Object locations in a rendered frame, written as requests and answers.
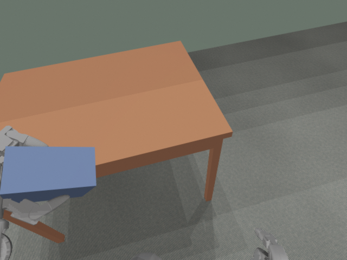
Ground sponge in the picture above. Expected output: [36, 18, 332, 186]
[0, 146, 97, 203]

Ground robot right hand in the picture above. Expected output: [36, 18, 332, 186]
[250, 228, 289, 260]

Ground table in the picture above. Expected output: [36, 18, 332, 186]
[0, 41, 233, 243]

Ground robot left hand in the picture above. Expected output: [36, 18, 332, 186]
[0, 126, 70, 225]

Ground left robot forearm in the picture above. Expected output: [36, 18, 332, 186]
[0, 219, 12, 260]

